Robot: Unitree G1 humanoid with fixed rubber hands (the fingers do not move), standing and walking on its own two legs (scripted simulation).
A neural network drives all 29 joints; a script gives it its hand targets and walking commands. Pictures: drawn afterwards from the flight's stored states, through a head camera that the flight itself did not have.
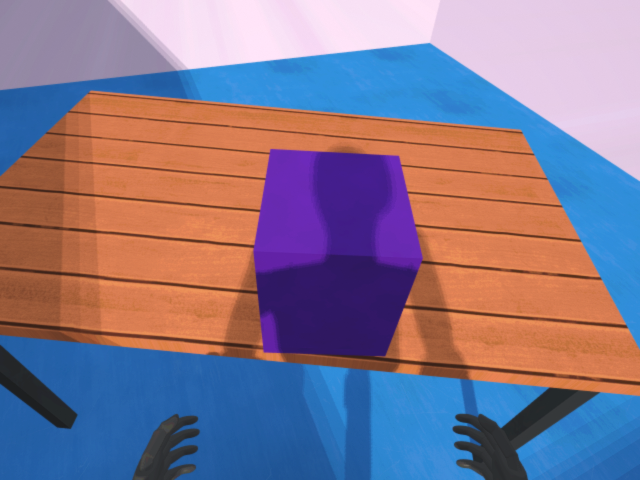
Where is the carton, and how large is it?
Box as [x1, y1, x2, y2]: [253, 149, 422, 355]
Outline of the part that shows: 270,149 253,250 264,352 385,355 422,258 398,156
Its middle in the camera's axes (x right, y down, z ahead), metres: +0.01 +0.03 +0.62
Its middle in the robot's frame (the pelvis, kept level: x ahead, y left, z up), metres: +0.45 +0.01 +0.00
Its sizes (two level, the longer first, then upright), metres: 0.210 0.200 0.250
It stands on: a table, 0.66 m high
